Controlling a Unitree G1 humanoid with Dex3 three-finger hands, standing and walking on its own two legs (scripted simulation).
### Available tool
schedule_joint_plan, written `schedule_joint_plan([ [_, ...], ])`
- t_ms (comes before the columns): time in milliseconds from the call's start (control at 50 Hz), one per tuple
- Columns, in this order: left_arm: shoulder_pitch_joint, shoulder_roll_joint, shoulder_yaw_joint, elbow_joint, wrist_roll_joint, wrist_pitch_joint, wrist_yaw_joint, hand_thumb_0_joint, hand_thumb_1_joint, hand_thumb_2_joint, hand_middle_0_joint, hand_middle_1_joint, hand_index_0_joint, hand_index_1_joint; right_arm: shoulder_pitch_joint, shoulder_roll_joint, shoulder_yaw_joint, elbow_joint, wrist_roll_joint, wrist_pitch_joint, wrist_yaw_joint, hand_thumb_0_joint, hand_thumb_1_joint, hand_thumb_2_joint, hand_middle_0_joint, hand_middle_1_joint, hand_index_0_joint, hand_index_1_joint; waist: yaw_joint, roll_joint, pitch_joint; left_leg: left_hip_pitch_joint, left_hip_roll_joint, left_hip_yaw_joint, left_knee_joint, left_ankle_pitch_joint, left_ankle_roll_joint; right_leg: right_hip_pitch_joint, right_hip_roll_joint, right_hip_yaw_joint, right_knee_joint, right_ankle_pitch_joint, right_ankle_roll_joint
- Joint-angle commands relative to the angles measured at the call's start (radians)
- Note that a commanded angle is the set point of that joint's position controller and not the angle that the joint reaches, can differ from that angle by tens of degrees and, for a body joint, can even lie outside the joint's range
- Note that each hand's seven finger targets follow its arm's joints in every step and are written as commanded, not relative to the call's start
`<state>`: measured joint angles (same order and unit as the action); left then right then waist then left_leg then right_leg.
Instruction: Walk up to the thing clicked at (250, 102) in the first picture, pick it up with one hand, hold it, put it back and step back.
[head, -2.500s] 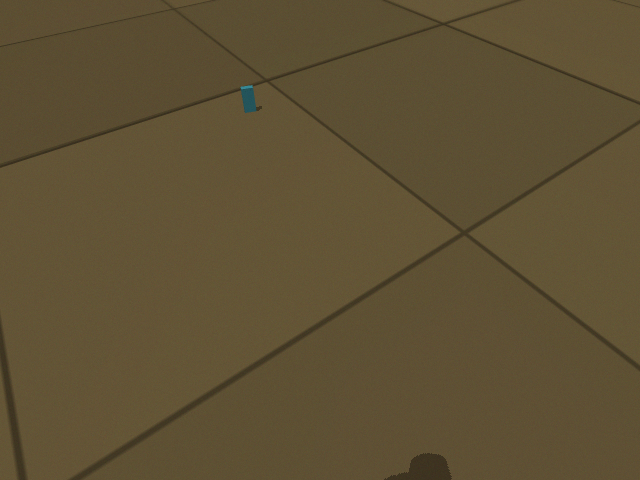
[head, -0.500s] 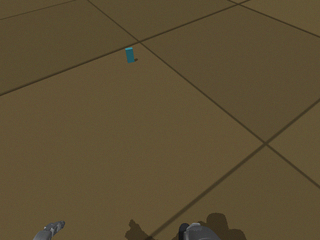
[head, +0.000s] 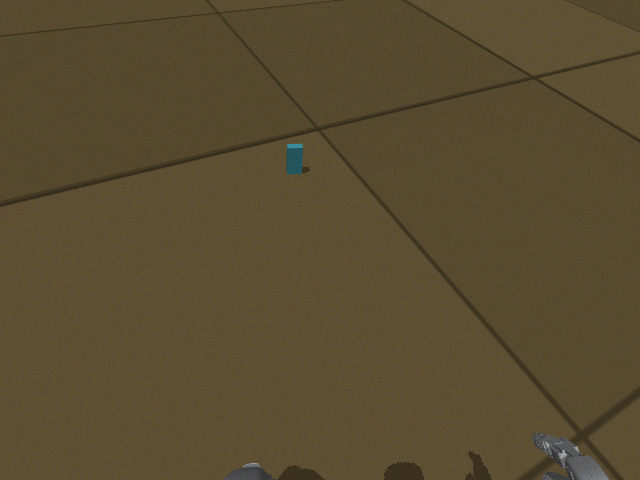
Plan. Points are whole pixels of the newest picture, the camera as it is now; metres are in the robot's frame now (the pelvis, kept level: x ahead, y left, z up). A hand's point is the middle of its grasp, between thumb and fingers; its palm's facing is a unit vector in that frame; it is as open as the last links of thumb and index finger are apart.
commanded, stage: walk up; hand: left
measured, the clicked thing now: (294, 159) +1.54 +0.12 -0.67
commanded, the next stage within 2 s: none
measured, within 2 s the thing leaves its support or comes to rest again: neither
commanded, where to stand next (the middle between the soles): +1.18 -0.09 m, yaw +0 degrees
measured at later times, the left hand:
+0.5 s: hand (214, 297) +0.42 +0.20 -0.11, palm faces -0.07 -0.92 -0.38, open 7.4 cm
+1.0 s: hand (218, 270) +0.50 +0.21 -0.14, palm faces +0.04 -0.93 -0.36, open 7.4 cm
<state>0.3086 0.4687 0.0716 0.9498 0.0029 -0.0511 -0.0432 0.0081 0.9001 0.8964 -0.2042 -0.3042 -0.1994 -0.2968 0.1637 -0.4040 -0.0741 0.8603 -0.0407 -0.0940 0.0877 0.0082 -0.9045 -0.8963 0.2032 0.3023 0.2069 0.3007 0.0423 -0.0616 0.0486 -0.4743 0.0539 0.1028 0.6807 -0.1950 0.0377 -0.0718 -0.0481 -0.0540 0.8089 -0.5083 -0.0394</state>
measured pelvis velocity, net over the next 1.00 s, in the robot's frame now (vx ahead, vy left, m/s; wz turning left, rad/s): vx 0.50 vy -0.07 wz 0.02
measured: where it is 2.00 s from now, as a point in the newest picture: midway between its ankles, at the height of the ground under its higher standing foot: (342, 289)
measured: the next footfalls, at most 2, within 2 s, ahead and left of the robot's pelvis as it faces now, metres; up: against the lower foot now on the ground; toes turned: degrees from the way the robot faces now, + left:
right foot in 0.42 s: +0.42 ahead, -0.16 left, +0.00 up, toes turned -6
left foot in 0.96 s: +0.64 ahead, +0.05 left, +0.00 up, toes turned +5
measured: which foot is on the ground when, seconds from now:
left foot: down 0.00-0.46, up 0.48-0.94, down 0.96-1.00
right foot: up 0.00-0.40, down 0.42-1.00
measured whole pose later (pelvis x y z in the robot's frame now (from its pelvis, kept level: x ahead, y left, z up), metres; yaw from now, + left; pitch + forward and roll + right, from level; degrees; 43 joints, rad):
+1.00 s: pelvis +0.50 -0.07 +0.01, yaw +1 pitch -2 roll +0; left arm 0.36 0.43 0.06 0.90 0.01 -0.05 -0.03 0.01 0.90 0.90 -0.21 -0.30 -0.20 -0.30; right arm 0.19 -0.38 -0.06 0.88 -0.04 -0.05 0.08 0.01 -0.90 -0.90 0.20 0.30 0.21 0.30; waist 0.06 -0.05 0.10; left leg -0.40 0.02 0.07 0.58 -0.14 0.03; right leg -0.04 -0.02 -0.12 0.63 -0.48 -0.04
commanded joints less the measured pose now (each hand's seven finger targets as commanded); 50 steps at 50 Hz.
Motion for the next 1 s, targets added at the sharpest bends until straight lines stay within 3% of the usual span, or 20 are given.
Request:
schedule_joint_plan([
  [0, -0.021, 0.216, 0.011, -0.114, -0.004, -0.046, 0.024, 0.0, 0.9, 0.9, -0.2, -0.3, -0.2, -0.3, 0.206, -0.347, -0.114, -0.028, 0.041, -0.012, -0.054, 0.0, -0.9, -0.9, 0.2, 0.3, 0.2, 0.3, -0.134, 0.183, -0.17, 0.627, 0.378, -0.693, -0.405, -0.087, 0.198, -0.639, 0.02, 0.197, 0.471, 0.084, -0.021],
  [20, -0.035, 0.198, 0.012, -0.106, -0.014, -0.048, 0.017, 0.0, 0.9, 0.9, -0.2, -0.3, -0.2, -0.3, 0.163, -0.302, -0.088, -0.039, 0.046, -0.018, -0.059, 0.0, -0.9, -0.9, 0.2, 0.3, 0.2, 0.3, -0.104, 0.123, -0.111, 0.519, 0.298, -0.464, -0.385, 0.11, 0.112, -0.561, -0.003, 0.229, 0.408, 0.166, -0.009],
  [60, 0.019, 0.164, 0.016, -0.087, -0.031, -0.038, 0.004, 0.0, 0.9, 0.9, -0.2, -0.3, -0.2, -0.3, 0.139, -0.246, -0.06, -0.038, 0.052, -0.027, -0.062, 0.0, -0.9, -0.9, 0.2, 0.3, 0.2, 0.3, -0.051, 0.152, -0.083, 0.423, 0.216, -0.25, -0.383, 0.318, 0.046, -0.476, -0.021, 0.191, 0.306, 0.234, 0.007],
  [140, 0.003, 0.138, 0.015, -0.106, -0.015, -0.014, -0.022, 0.0, 0.9, 0.9, -0.2, -0.3, -0.2, -0.3, 0.129, -0.24, -0.06, -0.058, 0.046, -0.043, -0.062, 0.0, -0.9, -0.9, 0.2, 0.3, 0.2, 0.3, -0.033, 0.181, -0.044, 0.412, 0.213, -0.143, -0.427, 0.334, 0.134, -0.513, -0.036, 0.127, 0.233, 0.288, 0.035],
  [260, -0.184, 0.108, 0.011, -0.168, 0.003, -0.012, -0.059, 0.0, 0.9, 0.9, -0.2, -0.3, -0.2, -0.3, 0.106, -0.262, -0.061, -0.063, 0.047, -0.039, -0.052, 0.0, -0.9, -0.9, 0.2, 0.3, 0.2, 0.3, -0.059, 0.191, 0.067, 0.314, 0.16, -0.03, -0.48, 0.199, 0.124, -0.419, -0.065, 0.028, -0.174, 0.469, 0.031],
  [340, -0.187, 0.114, 0.031, -0.136, 0.004, -0.013, -0.054, 0.0, 0.9, 0.9, -0.2, -0.3, -0.2, -0.3, 0.138, -0.274, -0.067, -0.059, 0.038, -0.02, -0.063, 0.0, -0.9, -0.9, 0.2, 0.3, 0.2, 0.3, -0.063, 0.17, -0.007, 0.345, 0.219, -0.092, -0.401, 0.106, 0.119, -0.279, -0.048, 0.024, -0.21, 0.473, 0.004],
  [400, -0.019, 0.168, 0.056, -0.088, 0.01, -0.026, -0.035, 0.0, 0.9, 0.9, -0.2, -0.3, -0.2, -0.3, 0.142, -0.247, -0.055, -0.063, 0.026, -0.011, -0.068, 0.0, -0.9, -0.9, 0.2, 0.3, 0.2, 0.3, 0.034, 0.04, -0.111, 0.314, 0.143, -0.018, -0.038, 0.276, 0.077, -0.023, 0.007, -0.014, -0.281, 0.347, -0.031],
  [420, 0.091, 0.226, 0.084, -0.062, 0.015, -0.033, -0.021, 0.0, 0.9, 0.9, -0.2, -0.3, -0.2, -0.3, 0.232, -0.185, -0.035, -0.058, 0.024, -0.012, -0.066, 0.0, -0.9, -0.9, 0.2, 0.3, 0.2, 0.3, 0.066, -0.106, -0.208, 0.181, 0.072, -0.002, 0.226, 0.147, 0.045, 0.182, -0.052, 0.113, -0.313, 0.181, -0.044],
  [440, 0.131, 0.308, 0.106, -0.074, 0.019, -0.042, -0.009, 0.0, 0.9, 0.9, -0.2, -0.3, -0.2, -0.3, 0.3, -0.123, -0.008, -0.068, 0.041, -0.009, -0.061, 0.0, -0.9, -0.9, 0.2, 0.3, 0.2, 0.3, 0.053, -0.304, -0.221, -0.04, -0.059, -0.002, 0.437, -0.283, 0.008, 0.307, -0.301, 0.534, -0.436, 0.105, -0.11],
  [460, 0.129, 0.319, 0.104, -0.07, -0.004, -0.039, -0.004, 0.0, 0.9, 0.9, -0.2, -0.3, -0.2, -0.3, 0.25, -0.234, -0.032, -0.052, 0.046, -0.003, -0.07, 0.0, -0.9, -0.9, 0.2, 0.3, 0.2, 0.3, 0.077, -0.245, -0.202, -0.171, -0.065, -0.07, 0.535, -0.328, -0.003, 0.362, -0.371, 0.759, -0.531, 0.177, -0.2],
  [480, 0.098, 0.298, 0.1, -0.086, -0.014, -0.038, 0.004, 0.0, 0.9, 0.9, -0.2, -0.3, -0.2, -0.3, 0.189, -0.263, -0.032, -0.04, 0.043, -0.002, -0.077, 0.0, -0.9, -0.9, 0.2, 0.3, 0.2, 0.3, 0.075, -0.151, -0.161, -0.183, -0.017, -0.127, 0.591, -0.292, -0.004, 0.284, -0.373, 0.719, -0.527, 0.28, -0.231],
  [540, -0.013, 0.198, 0.064, -0.11, -0.017, -0.05, 0.02, 0.0, 0.9, 0.9, -0.2, -0.3, -0.2, -0.3, 0.187, -0.194, -0.022, -0.009, 0.068, 0.007, -0.067, 0.0, -0.9, -0.9, 0.2, 0.3, 0.2, 0.3, -0.01, -0.066, -0.056, -0.059, 0.013, -0.208, 0.502, -0.12, 0.008, 0.027, -0.218, 0.293, -0.487, 0.64, -0.092],
  [580, -0.022, 0.167, 0.053, -0.111, -0.016, -0.057, 0.02, 0.0, 0.9, 0.9, -0.2, -0.3, -0.2, -0.3, 0.202, -0.189, -0.023, -0.002, 0.057, 0.023, -0.055, 0.0, -0.9, -0.9, 0.2, 0.3, 0.2, 0.3, -0.036, -0.082, -0.026, -0.005, 0.006, -0.192, 0.414, -0.046, 0.003, -0.059, -0.151, 0.178, -0.509, 0.701, -0.046],
  [640, -0.036, 0.158, 0.045, -0.141, -0.009, -0.071, 0.018, 0.0, 0.9, 0.9, -0.2, -0.3, -0.2, -0.3, 0.177, -0.18, -0.035, -0.002, 0.042, 0.046, -0.039, 0.0, -0.9, -0.9, 0.2, 0.3, 0.2, 0.3, -0.05, -0.049, 0.008, -0.038, -0.001, -0.178, 0.352, 0.039, -0.027, -0.104, -0.15, 0.121, -0.572, 0.602, -0.063],
  [740, -0.021, 0.192, 0.066, -0.16, 0.016, -0.076, 0.015, 0.0, 0.9, 0.9, -0.2, -0.3, -0.2, -0.3, -0.002, -0.18, -0.038, -0.065, 0.028, 0.045, -0.011, 0.0, -0.9, -0.9, 0.2, 0.3, 0.2, 0.3, -0.001, -0.016, 0.079, -0.097, 0.042, -0.17, 0.073, 0.085, -0.048, -0.099, -0.191, 0.134, -0.66, 0.274, -0.094],
  [820, 0.039, 0.182, 0.061, -0.141, 0.014, -0.064, 0.016, 0.0, 0.9, 0.9, -0.2, -0.3, -0.2, -0.3, -0.067, -0.162, -0.032, -0.081, 0.024, 0.028, -0.007, 0.0, -0.9, -0.9, 0.2, 0.3, 0.2, 0.3, 0.025, -0.022, 0.034, -0.021, 0.033, -0.097, -0.089, 0.142, -0.025, -0.002, -0.174, 0.081, -0.559, 0.479, -0.075],
  [920, 0.023, 0.203, 0.056, -0.159, 0.006, -0.047, 0.026, 0.0, 0.9, 0.9, -0.2, -0.3, -0.2, -0.3, 0.058, -0.191, -0.048, -0.053, 0.007, 0.014, -0.021, 0.0, -0.9, -0.9, 0.2, 0.3, 0.2, 0.3, -0.053, 0.058, -0.041, 0.243, -0.022, -0.043, -0.202, 0.042, 0.03, -0.026, -0.169, 0.054, -0.292, 0.662, -0.098],
  [940, 0.053, 0.162, 0.038, -0.167, -0.001, -0.042, 0.026, 0.0, 0.9, 0.9, -0.2, -0.3, -0.2, -0.3, 0.191, -0.233, -0.067, -0.018, -0.01, 0.007, -0.031, 0.0, -0.9, -0.9, 0.2, 0.3, 0.2, 0.3, -0.107, 0.167, -0.139, 0.462, -0.019, -0.076, -0.22, 0.005, 0.076, -0.114, -0.103, 0.007, -0.064, 0.674, -0.069],
  [960, 0.096, 0.098, 0.016, -0.174, -0.016, -0.04, 0.029, 0.0, 0.9, 0.9, -0.2, -0.3, -0.2, -0.3, 0.287, -0.302, -0.095, -0.009, -0.027, 0.004, -0.045, 0.0, -0.9, -0.9, 0.2, 0.3, 0.2, 0.3, -0.143, 0.331, -0.219, 0.662, 0.163, -0.353, -0.254, -0.109, 0.144, -0.336, -0.016, -0.035, 0.197, 0.458, -0.023],
  [980, 0.132, 0.098, 0.021, -0.167, -0.026, -0.033, 0.031, 0.0, 0.9, 0.9, -0.2, -0.3, -0.2, -0.3, 0.291, -0.346, -0.102, -0.036, -0.009, 0.002, -0.055, 0.0, -0.9, -0.9, 0.2, 0.3, 0.2, 0.3, -0.136, 0.364, -0.226, 0.783, 0.357, -0.765, -0.354, -0.163, 0.246, -0.588, 0.137, -0.008, 0.34, -0.023, 0.007],
])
